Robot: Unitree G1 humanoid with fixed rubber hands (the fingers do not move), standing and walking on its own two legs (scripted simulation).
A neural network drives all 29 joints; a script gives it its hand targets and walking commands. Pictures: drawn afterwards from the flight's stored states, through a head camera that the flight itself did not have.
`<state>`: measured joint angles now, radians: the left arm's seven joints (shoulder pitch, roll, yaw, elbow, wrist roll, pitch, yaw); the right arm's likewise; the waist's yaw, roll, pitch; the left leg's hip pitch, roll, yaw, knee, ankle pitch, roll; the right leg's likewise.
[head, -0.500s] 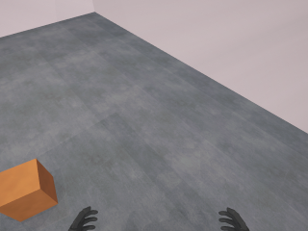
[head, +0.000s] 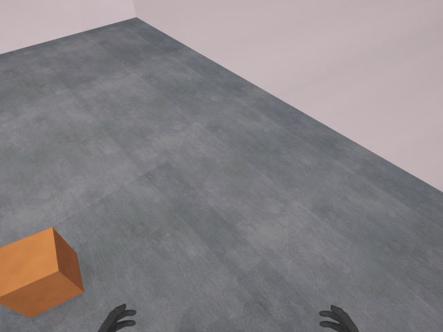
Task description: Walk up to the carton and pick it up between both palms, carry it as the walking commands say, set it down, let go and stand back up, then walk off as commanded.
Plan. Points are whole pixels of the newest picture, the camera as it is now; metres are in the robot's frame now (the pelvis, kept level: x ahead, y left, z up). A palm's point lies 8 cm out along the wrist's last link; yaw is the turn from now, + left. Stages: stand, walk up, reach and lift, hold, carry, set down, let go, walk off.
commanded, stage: stand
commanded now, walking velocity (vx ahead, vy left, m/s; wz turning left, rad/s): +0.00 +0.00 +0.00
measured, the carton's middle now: (41, 272) +0.45 +0.74 -0.63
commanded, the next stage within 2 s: walk up in 0.50 s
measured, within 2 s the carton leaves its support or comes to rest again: neither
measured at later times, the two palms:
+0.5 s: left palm out of the picture +0.11 +0.23 -0.10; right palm out of the picture +0.11 -0.23 -0.10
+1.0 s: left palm out of the picture +0.00 +0.28 -0.11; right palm out of the picture +0.14 -0.23 -0.09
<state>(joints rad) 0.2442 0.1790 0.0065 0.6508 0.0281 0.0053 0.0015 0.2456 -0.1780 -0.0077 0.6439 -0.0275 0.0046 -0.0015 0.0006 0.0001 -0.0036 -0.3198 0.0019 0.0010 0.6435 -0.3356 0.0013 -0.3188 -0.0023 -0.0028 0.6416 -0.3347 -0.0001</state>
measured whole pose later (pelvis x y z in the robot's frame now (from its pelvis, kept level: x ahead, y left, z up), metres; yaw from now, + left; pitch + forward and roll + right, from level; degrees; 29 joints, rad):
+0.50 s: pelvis +0.00 +0.00 +0.00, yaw +0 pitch +0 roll +0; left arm 0.25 0.17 0.02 0.69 0.03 0.00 0.01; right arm 0.25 -0.17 -0.02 0.68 -0.03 0.00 -0.01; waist 0.00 0.00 0.00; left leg -0.30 0.00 0.00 0.62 -0.32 0.00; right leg -0.30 0.00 0.00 0.62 -0.32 0.00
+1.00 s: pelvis -0.02 +0.00 +0.01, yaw +11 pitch +0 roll +0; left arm 0.26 0.27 0.06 0.80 0.03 -0.01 0.04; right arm 0.21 -0.24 -0.08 0.72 -0.01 0.04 0.03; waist 0.01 -0.02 0.08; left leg -0.41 0.03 0.09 0.84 -0.45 -0.01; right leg -0.26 -0.12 -0.20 0.56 -0.29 0.01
